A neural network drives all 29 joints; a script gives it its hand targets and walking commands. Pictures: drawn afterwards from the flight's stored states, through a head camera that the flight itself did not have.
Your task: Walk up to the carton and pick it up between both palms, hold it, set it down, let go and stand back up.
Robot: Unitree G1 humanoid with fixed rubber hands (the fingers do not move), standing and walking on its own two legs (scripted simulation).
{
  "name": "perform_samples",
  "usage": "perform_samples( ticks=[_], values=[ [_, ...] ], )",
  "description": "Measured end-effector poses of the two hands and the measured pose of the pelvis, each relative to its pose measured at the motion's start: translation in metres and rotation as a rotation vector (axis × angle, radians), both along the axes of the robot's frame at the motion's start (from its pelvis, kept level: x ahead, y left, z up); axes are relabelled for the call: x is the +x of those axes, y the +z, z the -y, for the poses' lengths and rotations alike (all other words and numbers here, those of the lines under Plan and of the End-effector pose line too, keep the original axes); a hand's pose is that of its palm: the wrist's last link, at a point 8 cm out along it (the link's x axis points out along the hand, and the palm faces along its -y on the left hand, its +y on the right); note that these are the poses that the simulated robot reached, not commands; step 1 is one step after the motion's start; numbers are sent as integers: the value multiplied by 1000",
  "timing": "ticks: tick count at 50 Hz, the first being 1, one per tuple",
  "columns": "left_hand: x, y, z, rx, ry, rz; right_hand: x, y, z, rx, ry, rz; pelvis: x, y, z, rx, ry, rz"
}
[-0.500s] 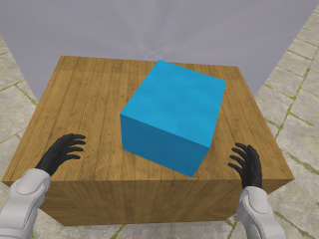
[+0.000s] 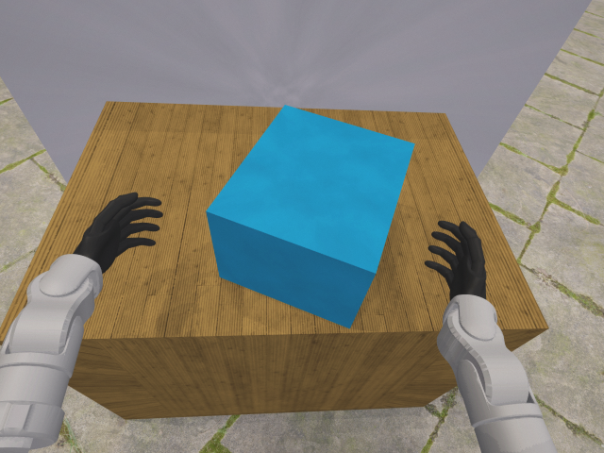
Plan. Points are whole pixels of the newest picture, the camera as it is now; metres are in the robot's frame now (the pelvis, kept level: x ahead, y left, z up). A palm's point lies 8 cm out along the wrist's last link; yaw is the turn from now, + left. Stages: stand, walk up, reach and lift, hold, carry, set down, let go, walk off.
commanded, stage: reach and lift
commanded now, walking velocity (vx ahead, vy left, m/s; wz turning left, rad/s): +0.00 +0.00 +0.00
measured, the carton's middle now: (315, 211) +0.49 -0.01 -0.03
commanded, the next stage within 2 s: none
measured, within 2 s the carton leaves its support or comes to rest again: neither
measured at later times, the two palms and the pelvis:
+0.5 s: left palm (126, 201) +0.39 +0.26 +0.10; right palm (464, 249) +0.34 -0.19 +0.08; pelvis +0.01 +0.00 +0.00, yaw +0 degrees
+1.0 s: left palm (149, 162) +0.45 +0.24 +0.11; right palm (461, 223) +0.38 -0.19 +0.08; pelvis -0.01 +0.00 +0.00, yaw -1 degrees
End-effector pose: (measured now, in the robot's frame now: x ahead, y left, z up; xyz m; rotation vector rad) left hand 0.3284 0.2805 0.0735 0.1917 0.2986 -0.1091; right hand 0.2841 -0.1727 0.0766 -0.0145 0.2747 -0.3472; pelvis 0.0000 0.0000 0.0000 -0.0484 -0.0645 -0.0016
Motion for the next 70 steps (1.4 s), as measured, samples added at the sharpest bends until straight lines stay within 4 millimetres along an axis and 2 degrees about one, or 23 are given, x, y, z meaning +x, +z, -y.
perform_samples(
  ticks=[5,14,23,28,38,46,60,70],
  values=[
    [13,8,6,-11,-7,25,16,5,-2,3,11,20,3,1,1,1,0,-7],
    [39,19,18,-54,-18,46,36,3,6,3,-17,17,8,2,1,1,-1,-19],
    [55,24,22,-64,-16,46,50,2,11,3,-23,36,10,2,2,0,-2,-22],
    [63,31,23,-68,-1,64,61,9,15,-3,-25,65,9,2,3,-1,-4,-20],
    [84,33,19,-88,51,75,79,9,15,-21,-10,35,2,1,5,-5,-7,-29],
    [108,36,30,-91,46,80,90,4,19,-18,-47,22,-4,-1,-1,-17,-14,-98],
    [147,42,60,-99,19,94,119,12,20,-7,-62,37,-10,-6,-9,-32,-27,-240],
    [165,31,67,-95,20,81,137,9,18,3,-71,25,-7,-9,-12,-35,-34,-326]
  ],
)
